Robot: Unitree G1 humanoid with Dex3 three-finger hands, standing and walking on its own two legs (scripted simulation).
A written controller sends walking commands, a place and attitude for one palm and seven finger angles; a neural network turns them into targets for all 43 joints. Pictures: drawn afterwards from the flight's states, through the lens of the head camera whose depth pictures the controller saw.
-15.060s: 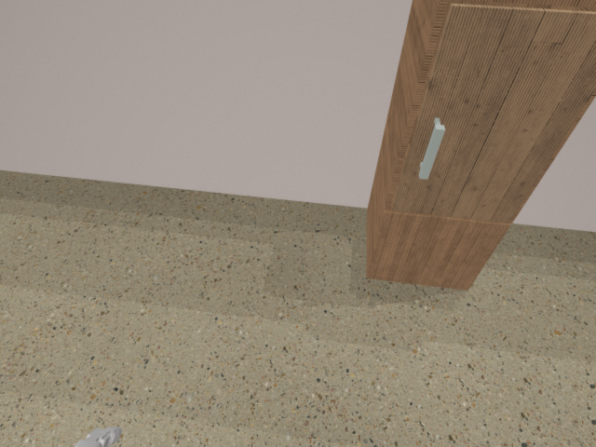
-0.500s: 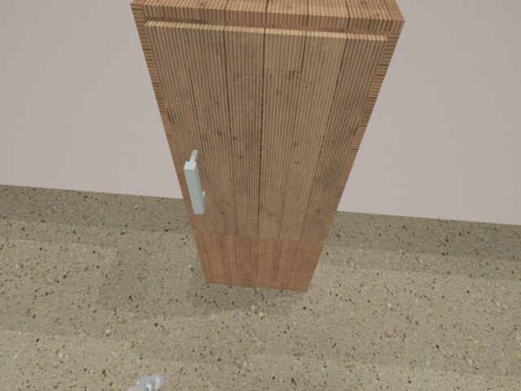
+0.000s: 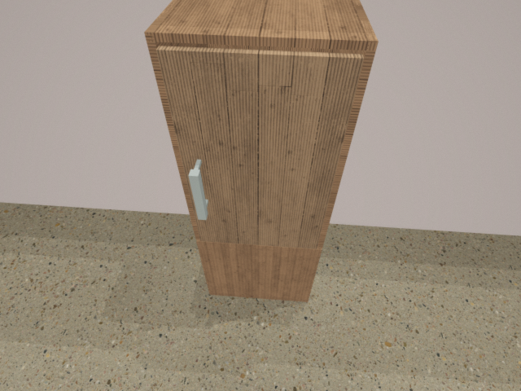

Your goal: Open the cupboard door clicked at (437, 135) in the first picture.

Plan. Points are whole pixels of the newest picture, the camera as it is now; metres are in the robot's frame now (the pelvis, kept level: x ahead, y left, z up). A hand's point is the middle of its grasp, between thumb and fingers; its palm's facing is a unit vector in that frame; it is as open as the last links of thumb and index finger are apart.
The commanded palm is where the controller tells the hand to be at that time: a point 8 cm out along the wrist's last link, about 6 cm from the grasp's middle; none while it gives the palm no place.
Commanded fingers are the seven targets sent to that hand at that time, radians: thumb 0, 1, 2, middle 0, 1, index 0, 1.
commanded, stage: come to a stop and stand still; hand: left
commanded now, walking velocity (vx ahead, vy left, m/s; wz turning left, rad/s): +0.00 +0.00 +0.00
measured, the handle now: (200, 190) +0.58 +0.18 -0.09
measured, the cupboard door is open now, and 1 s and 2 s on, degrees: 0 0 0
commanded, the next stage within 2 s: look again from close up in 0.28 s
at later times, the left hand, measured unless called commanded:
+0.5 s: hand out of the picture -0.03 +0.16 -0.18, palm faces +0.02 -0.99 -0.15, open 7.4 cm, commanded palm none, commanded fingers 0.00 0.90 0.90 -0.20 -0.30 -0.20 -0.30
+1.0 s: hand out of the picture +0.02 +0.19 -0.18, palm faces +0.02 -0.98 -0.18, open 7.4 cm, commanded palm +0.11 +0.25 -0.08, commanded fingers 0.00 0.85 0.88 -0.20 -0.33 -0.20 -0.33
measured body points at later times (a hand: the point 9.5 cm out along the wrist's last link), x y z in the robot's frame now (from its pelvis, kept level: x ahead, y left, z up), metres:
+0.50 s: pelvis -0.01 +0.01 -0.01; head +0.00 +0.01 +0.44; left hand -0.03 +0.21 -0.17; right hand -0.05 -0.18 -0.17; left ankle +0.04 +0.10 -0.74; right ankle -0.01 -0.11 -0.74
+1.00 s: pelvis +0.02 +0.03 +0.00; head +0.03 +0.04 +0.45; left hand +0.02 +0.25 -0.17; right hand +0.04 -0.20 -0.16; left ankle +0.04 +0.10 -0.74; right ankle -0.01 -0.11 -0.74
